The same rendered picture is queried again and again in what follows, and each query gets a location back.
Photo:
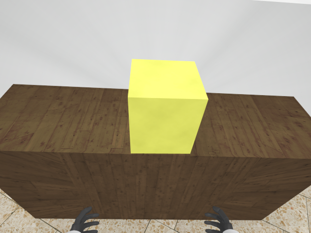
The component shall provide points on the carton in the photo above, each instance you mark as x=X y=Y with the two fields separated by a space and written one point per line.
x=166 y=103

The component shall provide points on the right robot hand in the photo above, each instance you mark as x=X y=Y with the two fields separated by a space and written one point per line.
x=222 y=218

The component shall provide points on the left robot hand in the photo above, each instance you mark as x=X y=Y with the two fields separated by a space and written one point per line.
x=80 y=225

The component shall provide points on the pedestal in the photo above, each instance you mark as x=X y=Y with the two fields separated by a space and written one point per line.
x=64 y=148

